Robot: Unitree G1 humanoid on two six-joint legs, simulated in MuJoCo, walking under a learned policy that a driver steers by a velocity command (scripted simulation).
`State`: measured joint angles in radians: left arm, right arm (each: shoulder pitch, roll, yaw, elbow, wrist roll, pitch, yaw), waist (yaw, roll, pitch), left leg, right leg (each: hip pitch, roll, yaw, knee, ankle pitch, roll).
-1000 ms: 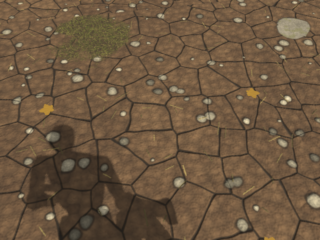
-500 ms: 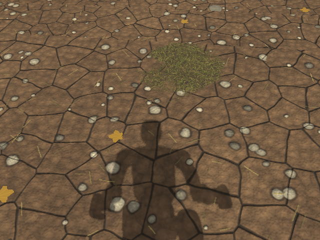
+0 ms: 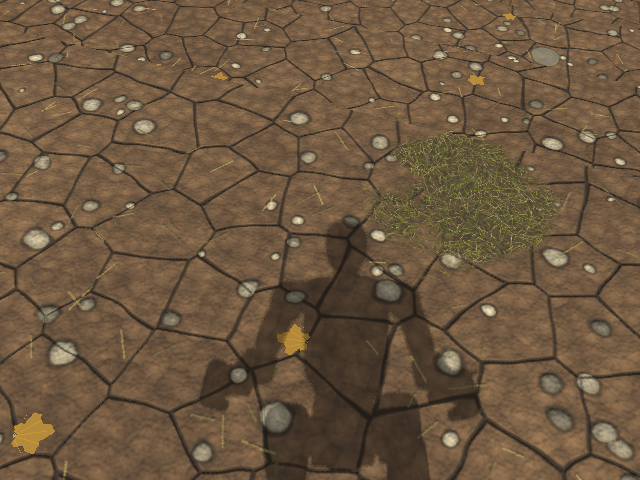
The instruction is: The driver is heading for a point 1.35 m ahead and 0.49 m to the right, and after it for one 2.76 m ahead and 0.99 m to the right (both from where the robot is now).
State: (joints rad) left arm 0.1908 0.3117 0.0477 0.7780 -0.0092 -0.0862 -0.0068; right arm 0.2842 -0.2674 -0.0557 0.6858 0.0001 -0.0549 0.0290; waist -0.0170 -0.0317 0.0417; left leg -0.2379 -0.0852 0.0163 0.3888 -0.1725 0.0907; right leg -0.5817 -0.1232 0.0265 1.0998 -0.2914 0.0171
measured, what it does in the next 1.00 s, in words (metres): walks ahead, turning right: right foot, then left foot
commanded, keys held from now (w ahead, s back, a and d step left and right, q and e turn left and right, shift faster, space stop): w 0.20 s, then w+e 0.80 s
